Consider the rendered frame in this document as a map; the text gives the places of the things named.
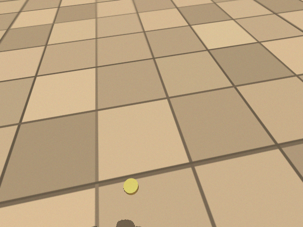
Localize tin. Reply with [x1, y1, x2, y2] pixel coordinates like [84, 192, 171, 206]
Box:
[124, 178, 139, 195]

